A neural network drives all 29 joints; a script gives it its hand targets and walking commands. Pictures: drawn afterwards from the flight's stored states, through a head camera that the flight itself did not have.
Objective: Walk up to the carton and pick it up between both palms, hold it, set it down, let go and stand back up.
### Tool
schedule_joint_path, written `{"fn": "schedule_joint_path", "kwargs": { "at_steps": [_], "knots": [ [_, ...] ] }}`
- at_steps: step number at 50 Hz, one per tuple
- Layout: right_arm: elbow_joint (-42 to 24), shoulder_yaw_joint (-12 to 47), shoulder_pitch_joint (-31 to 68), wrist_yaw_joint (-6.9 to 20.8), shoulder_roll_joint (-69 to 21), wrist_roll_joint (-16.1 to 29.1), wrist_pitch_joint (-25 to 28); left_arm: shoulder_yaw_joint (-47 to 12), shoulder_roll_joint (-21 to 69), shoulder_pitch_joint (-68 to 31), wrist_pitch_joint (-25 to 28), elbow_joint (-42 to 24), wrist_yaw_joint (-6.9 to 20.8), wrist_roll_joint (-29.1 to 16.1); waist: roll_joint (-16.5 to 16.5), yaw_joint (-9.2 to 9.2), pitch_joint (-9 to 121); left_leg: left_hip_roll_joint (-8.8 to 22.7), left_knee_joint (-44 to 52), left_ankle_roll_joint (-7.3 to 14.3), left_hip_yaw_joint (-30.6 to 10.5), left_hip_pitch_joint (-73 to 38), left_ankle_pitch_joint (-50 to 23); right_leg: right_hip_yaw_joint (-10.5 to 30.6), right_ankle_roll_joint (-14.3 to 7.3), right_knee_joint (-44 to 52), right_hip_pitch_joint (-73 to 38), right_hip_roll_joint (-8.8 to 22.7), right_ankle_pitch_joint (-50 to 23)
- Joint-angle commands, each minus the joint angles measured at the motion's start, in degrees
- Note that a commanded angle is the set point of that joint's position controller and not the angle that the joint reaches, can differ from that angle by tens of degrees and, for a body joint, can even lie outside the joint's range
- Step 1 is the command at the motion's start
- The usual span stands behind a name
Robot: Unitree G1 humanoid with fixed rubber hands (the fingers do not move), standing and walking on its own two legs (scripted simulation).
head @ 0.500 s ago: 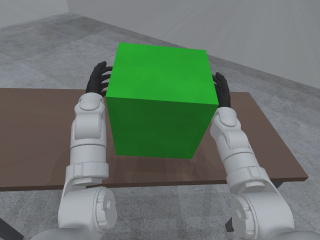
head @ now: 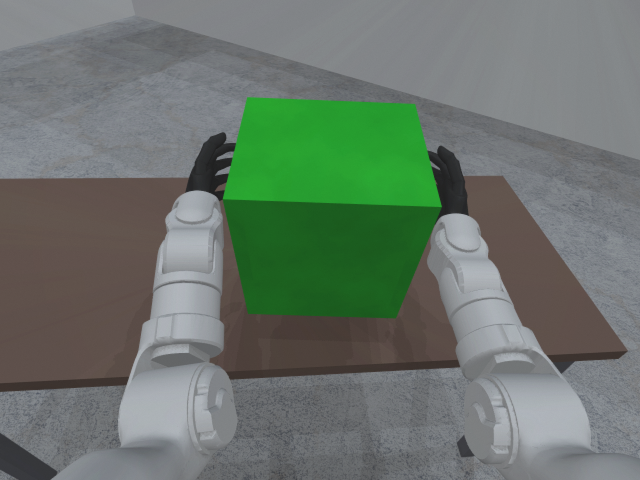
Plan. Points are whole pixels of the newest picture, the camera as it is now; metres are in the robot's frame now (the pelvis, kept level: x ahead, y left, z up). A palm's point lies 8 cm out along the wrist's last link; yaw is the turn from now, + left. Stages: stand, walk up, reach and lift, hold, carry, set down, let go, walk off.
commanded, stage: set down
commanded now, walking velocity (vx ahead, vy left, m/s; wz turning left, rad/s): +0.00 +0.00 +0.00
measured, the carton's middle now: (326, 215) +0.41 -0.01 +0.12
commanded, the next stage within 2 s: none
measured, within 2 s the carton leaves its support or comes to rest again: rests again in 1.88 s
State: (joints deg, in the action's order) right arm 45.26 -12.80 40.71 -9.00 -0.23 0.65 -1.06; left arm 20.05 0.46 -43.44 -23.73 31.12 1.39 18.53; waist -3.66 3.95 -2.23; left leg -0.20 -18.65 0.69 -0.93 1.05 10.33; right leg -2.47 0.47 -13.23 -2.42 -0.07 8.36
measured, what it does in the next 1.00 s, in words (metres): stands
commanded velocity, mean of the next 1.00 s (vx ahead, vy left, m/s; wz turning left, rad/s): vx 0.00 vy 0.00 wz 0.00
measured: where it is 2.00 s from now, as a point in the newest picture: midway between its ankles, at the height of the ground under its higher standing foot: outside the picture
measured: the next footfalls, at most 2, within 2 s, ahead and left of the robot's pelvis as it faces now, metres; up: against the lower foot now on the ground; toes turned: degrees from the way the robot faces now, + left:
none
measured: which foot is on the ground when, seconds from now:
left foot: down 0.00-1.00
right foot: down 0.00-1.00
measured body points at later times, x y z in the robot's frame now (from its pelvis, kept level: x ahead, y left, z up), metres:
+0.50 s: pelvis +0.00 +0.00 +0.00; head -0.01 +0.03 +0.45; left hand +0.43 +0.13 +0.14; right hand +0.39 -0.18 +0.14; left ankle +0.01 +0.11 -0.75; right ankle +0.00 -0.12 -0.75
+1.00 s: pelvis +0.01 +0.00 +0.00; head +0.01 +0.03 +0.45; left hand +0.45 +0.13 +0.11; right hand +0.40 -0.17 +0.11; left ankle +0.01 +0.11 -0.75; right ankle +0.00 -0.12 -0.75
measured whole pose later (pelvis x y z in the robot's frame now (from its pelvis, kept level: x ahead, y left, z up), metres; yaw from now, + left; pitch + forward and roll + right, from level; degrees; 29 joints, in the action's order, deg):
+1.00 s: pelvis +0.01 +0.00 +0.00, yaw -1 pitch -1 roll -1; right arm 48.0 -26.2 39.4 -8.1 -6.0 -11.2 4.4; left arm 22.5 -2.1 -48.2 -10.1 51.2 2.1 17.3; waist -3.2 3.3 -0.1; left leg 0.2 -18.4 0.8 1.1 7.5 10.3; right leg -2.4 0.6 -13.6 4.7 0.1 8.2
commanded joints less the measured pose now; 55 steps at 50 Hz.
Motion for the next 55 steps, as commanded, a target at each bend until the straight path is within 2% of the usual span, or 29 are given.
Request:
{"fn": "schedule_joint_path", "kwargs": {
  "at_steps": [1,4,6,7,9,13,16,19,21,23,24,25,29,31,33,34,35,38,40,41,42,43,45,46,47,49,51,52,55],
  "knots": [
    [-15.56,18.21,45.69,6.59,-26.81,-0.18,5.41,-22.51,31.22,-37.76,4.61,-5.37,8.49,-7.12,4.39,1.79,27.40,-1.05,-0.69,-3.17,3.42,-8.41,-22.93,-4.12,2.58,-1.82,-6.64,-1.74,-20.78],
    [-15.81,18.30,44.11,6.23,-27.89,-0.64,5.11,-23.30,30.99,-37.42,5.48,-5.44,8.53,-7.28,3.75,2.15,27.59,-1.14,-0.36,-3.18,3.19,-8.13,-21.69,-3.84,2.73,-1.74,-6.30,-1.55,-20.71],
    [-16.96,18.31,44.88,6.17,-28.07,-1.00,5.22,-22.94,31.03,-37.92,6.01,-5.22,8.57,-7.72,4.34,1.22,28.02,-1.24,0.11,-3.10,3.62,-7.09,-20.57,-3.45,2.48,-1.97,-6.95,-1.46,-20.32],
    [-16.54,18.18,45.11,6.17,-28.10,-0.93,5.29,-23.63,30.90,-39.31,6.50,-5.87,8.37,-8.16,4.54,1.84,29.55,-1.28,-0.23,-3.26,3.43,-7.23,-21.31,-3.67,2.74,-2.54,-6.74,-1.56,-21.04],
    [-16.44,18.51,45.31,6.26,-28.72,-1.06,5.64,-23.58,31.74,-39.30,7.25,-4.85,8.15,-8.09,4.61,1.61,30.32,-1.34,-0.54,-3.51,3.25,-7.21,-22.13,-3.51,2.47,-2.92,-7.02,-1.53,-22.49],
    [-15.23,17.07,45.47,6.34,-29.04,-2.42,5.51,-22.01,31.13,-39.34,8.08,-1.37,8.39,-7.61,3.80,1.24,29.72,-1.40,0.78,-2.87,3.68,-4.92,-17.78,-3.38,2.76,-2.55,-7.50,-1.11,-20.80],
    [-13.50,16.75,44.83,6.83,-29.56,-2.52,5.71,-21.38,30.32,-40.27,9.21,-0.37,8.26,-7.58,4.98,0.63,30.75,-1.13,-0.19,-3.33,3.86,-5.87,-20.77,-3.30,2.48,-3.16,-6.87,-1.28,-21.86],
    [-12.16,15.72,44.11,7.18,-29.83,-3.50,5.71,-18.53,29.73,-38.83,9.63,3.37,8.47,-6.02,3.66,-0.31,29.02,-0.93,0.80,-2.95,3.98,-4.48,-19.06,-3.29,2.50,-2.51,-6.72,-1.35,-20.48],
    [-11.27,14.59,43.90,7.33,-29.17,-3.92,6.12,-18.03,28.98,-38.62,9.91,4.18,8.67,-5.87,4.75,-0.64,28.28,-0.68,0.92,-2.74,4.30,-4.18,-19.46,-3.35,2.38,-2.69,-7.27,-1.25,-20.57],
    [-11.34,14.03,44.85,7.36,-29.48,-4.65,6.59,-17.65,28.64,-39.17,10.60,4.86,8.66,-5.84,4.36,-0.62,28.89,-0.72,0.73,-2.81,4.36,-3.85,-19.53,-3.47,2.63,-2.58,-6.81,-1.31,-20.42],
    [-11.11,13.36,45.91,7.51,-29.39,-4.96,6.98,-17.73,29.33,-40.43,10.99,5.11,8.51,-5.93,5.28,-0.40,29.37,-0.83,0.48,-3.16,4.42,-4.41,-20.16,-3.70,2.72,-2.78,-6.26,-1.34,-20.12],
    [-10.97,13.59,44.66,7.60,-29.55,-5.30,7.29,-17.76,29.24,-39.55,11.51,4.56,8.35,-5.92,4.50,-0.28,29.60,-0.64,0.21,-3.22,4.35,-5.35,-21.20,-3.84,2.62,-2.62,-5.68,-1.40,-20.74],
    [-8.53,10.66,43.28,7.93,-29.61,-7.57,7.11,-16.19,28.18,-40.82,12.82,7.94,8.64,-5.23,4.31,0.02,28.60,-0.22,1.30,-3.14,4.57,-4.30,-18.70,-3.79,2.45,-1.98,-5.05,-1.28,-17.94],
    [-8.22,9.31,43.63,8.02,-28.97,-8.21,7.62,-15.96,28.01,-40.47,13.32,8.54,8.60,-5.49,5.17,0.12,28.55,0.06,0.65,-3.41,4.78,-5.21,-19.96,-4.12,2.12,-1.95,-3.23,-1.49,-16.52],
    [-7.61,8.29,43.66,8.06,-29.69,-9.23,8.26,-16.91,28.94,-42.16,14.09,8.42,8.43,-5.88,5.62,1.19,30.51,0.09,0.23,-4.01,4.78,-5.64,-21.28,-4.42,2.14,-1.77,-2.92,-1.69,-17.53],
    [-8.18,8.05,44.06,8.19,-30.44,-9.77,8.85,-17.65,29.61,-42.70,14.83,8.34,8.36,-6.37,5.91,0.90,32.33,0.23,-0.25,-4.33,4.82,-6.49,-22.83,-4.16,1.92,-1.95,-2.69,-1.94,-18.01],
    [-8.34,7.75,44.59,8.20,-30.11,-10.37,9.33,-17.89,30.36,-42.95,15.37,8.55,8.22,-6.32,6.39,1.39,33.66,0.14,-0.98,-4.66,4.94,-7.72,-24.29,-4.69,1.86,-1.98,-1.88,-1.74,-18.52],
    [-6.49,7.31,42.38,8.71,-30.68,-10.99,9.28,-16.87,29.70,-42.11,16.03,9.52,8.28,-5.56,6.89,0.40,33.75,0.44,-1.12,-4.59,4.89,-7.62,-26.06,-4.24,1.63,-2.38,-2.59,-1.85,-19.45],
    [-5.70,6.51,42.20,8.87,-31.13,-11.54,9.22,-16.55,29.33,-42.61,16.21,10.37,8.22,-5.41,6.65,0.94,32.52,0.42,-1.16,-4.73,4.80,-6.96,-24.86,-4.15,1.77,-2.26,-2.08,-1.64,-19.20],
    [-6.47,6.71,42.64,8.88,-30.80,-11.68,9.55,-16.64,29.28,-42.07,16.30,10.27,8.19,-4.96,7.10,0.40,33.61,0.36,-0.95,-4.68,5.13,-6.39,-24.65,-4.07,1.74,-2.67,-2.93,-1.60,-20.53],
    [-6.43,6.89,42.41,8.72,-31.12,-11.50,9.62,-15.87,29.10,-41.74,16.58,10.82,8.25,-5.15,5.65,0.09,33.32,0.30,-0.99,-4.46,5.33,-5.72,-24.90,-4.01,1.85,-2.90,-3.55,-1.57,-21.34],
    [-5.49,6.16,41.45,8.68,-30.85,-11.90,9.24,-15.37,28.68,-41.40,16.46,11.95,8.43,-4.71,6.08,0.22,31.76,0.22,-0.48,-4.31,5.21,-4.79,-23.94,-3.97,1.97,-2.68,-3.40,-1.47,-20.47],
    [-6.23,6.31,42.01,8.49,-31.20,-12.09,9.29,-14.08,28.05,-40.91,16.68,12.86,8.73,-4.65,4.49,0.13,31.60,0.00,-0.33,-4.00,5.39,-3.11,-22.86,-3.74,2.33,-2.99,-4.86,-1.09,-22.69],
    [-6.30,5.98,42.36,8.60,-31.07,-12.04,9.17,-13.02,27.74,-40.80,16.72,13.84,8.89,-4.13,5.23,-1.03,30.82,-0.17,0.04,-3.83,5.79,-2.04,-21.83,-3.40,2.22,-3.56,-5.52,-1.00,-22.55],
    [-6.45,5.93,42.40,8.70,-31.60,-12.49,9.40,-13.23,28.09,-41.24,17.08,13.25,8.91,-4.28,4.96,-0.33,32.27,-0.24,0.10,-3.93,5.86,-1.86,-21.38,-3.41,2.26,-3.65,-6.08,-0.96,-23.63],
    [-6.55,5.78,41.41,8.84,-32.51,-13.01,9.63,-12.38,27.29,-41.58,17.87,12.89,9.05,-3.93,4.78,-0.96,33.34,-0.25,-0.04,-3.71,5.94,-1.05,-21.64,-3.16,2.37,-4.35,-6.85,-0.88,-24.75],
    [-6.42,5.02,41.50,9.08,-32.70,-13.56,9.90,-12.31,27.86,-41.58,18.40,13.70,8.93,-3.72,5.17,-0.81,32.93,-0.12,-0.27,-3.88,6.01,-1.56,-22.84,-3.59,2.47,-4.17,-6.03,-0.84,-24.84],
    [-6.11,5.49,40.27,9.16,-32.46,-13.74,9.68,-11.78,26.89,-40.74,18.48,14.18,8.95,-3.28,4.98,-1.51,32.46,0.00,0.13,-3.49,5.97,-1.37,-22.00,-3.30,2.54,-4.06,-6.06,-0.73,-24.64],
    [-5.50,4.31,39.24,9.42,-32.20,-14.79,9.54,-10.57,26.09,-40.79,18.85,14.79,9.07,-2.94,4.60,-1.51,32.48,0.12,0.68,-3.27,6.12,-0.26,-21.33,-3.76,2.48,-4.23,-6.29,-0.69,-24.70]
  ]
}}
